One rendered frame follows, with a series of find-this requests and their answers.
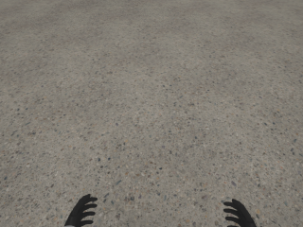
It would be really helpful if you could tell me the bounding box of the right robot hand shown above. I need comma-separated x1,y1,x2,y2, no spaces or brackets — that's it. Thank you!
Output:
223,199,257,227

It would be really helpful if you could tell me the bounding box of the left robot hand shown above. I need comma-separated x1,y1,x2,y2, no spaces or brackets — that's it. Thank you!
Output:
64,194,98,227

